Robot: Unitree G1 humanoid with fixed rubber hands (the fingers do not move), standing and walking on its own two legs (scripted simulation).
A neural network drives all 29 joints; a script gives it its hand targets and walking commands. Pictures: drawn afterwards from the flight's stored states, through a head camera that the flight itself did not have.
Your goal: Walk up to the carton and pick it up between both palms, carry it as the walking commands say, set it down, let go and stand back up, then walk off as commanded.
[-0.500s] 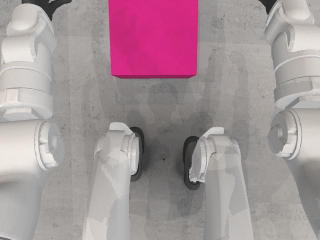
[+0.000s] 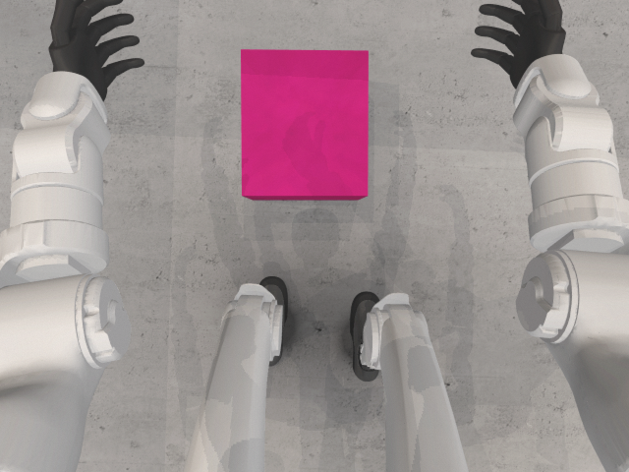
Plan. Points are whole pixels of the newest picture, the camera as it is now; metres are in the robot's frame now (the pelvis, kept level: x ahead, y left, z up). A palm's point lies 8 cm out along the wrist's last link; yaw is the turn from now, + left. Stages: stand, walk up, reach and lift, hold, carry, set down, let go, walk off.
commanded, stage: set down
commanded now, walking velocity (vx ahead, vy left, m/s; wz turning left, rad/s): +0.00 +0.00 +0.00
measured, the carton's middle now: (305, 132) +0.56 +0.05 -0.51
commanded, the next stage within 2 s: let go in 0.34 s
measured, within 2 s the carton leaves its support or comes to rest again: neither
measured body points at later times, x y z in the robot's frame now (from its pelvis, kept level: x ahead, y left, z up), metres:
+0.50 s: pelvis +0.02 +0.00 +0.09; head +0.33 +0.02 +0.42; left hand +0.50 +0.26 -0.03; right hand +0.54 -0.19 -0.03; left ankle +0.09 +0.11 -0.55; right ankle +0.07 -0.12 -0.55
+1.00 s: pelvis +0.08 +0.00 +0.17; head +0.20 +0.00 +0.60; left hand +0.32 +0.25 +0.08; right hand +0.36 -0.22 +0.08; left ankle +0.09 +0.11 -0.55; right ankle +0.07 -0.12 -0.55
